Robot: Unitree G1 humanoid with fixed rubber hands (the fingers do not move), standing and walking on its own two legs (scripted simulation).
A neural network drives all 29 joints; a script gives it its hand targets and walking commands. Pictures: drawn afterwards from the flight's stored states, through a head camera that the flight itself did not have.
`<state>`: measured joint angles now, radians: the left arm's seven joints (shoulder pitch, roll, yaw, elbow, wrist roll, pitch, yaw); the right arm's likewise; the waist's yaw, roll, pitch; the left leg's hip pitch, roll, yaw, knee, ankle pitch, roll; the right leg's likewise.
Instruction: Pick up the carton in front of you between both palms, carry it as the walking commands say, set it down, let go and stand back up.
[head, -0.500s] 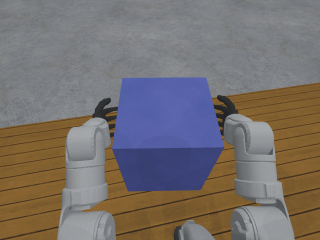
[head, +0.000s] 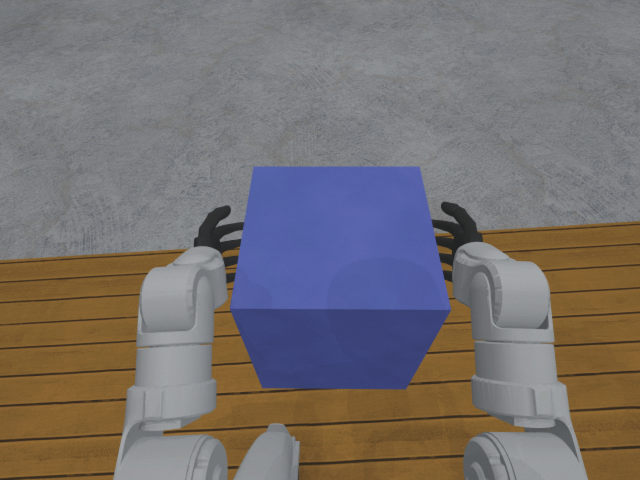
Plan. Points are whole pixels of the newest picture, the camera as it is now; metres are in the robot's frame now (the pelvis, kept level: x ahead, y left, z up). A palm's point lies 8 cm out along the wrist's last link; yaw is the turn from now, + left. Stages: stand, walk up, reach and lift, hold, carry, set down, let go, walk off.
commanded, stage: carry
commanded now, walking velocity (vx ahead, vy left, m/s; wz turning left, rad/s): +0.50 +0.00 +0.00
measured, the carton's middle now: (335, 285) +0.37 +0.02 +0.00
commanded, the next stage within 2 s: none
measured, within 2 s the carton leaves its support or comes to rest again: neither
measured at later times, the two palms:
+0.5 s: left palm (253, 135) +0.64 +0.17 +0.04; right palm (431, 141) +0.62 -0.13 +0.05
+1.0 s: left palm (250, 97) +0.76 +0.20 +0.03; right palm (407, 92) +0.77 -0.10 +0.04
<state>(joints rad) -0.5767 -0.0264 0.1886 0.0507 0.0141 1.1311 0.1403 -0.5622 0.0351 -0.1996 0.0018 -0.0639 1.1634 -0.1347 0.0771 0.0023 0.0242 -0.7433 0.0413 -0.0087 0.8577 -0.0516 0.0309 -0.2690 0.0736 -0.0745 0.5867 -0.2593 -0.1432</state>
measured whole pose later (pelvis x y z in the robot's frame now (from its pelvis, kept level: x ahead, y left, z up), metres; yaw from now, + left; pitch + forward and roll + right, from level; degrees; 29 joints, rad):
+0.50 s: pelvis +0.27 +0.05 -0.05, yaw -2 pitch +5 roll -2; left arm -0.65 -0.02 0.20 0.04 0.06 1.22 0.14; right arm -0.64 0.01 -0.22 0.05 -0.03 1.21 -0.15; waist -0.05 0.01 0.05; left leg -0.35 -0.08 0.10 0.57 -0.15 0.13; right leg -0.68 -0.02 -0.01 0.88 -0.19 -0.03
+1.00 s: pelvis +0.40 +0.04 -0.08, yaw +0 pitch +5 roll +1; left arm -0.64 -0.02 0.22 0.04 0.05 1.20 0.14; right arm -0.67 0.02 -0.21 0.06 -0.05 1.21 -0.14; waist 0.01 -0.01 0.01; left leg -0.37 -0.01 0.01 0.61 -0.14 0.00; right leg -0.42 0.02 -0.07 0.57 -0.07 -0.09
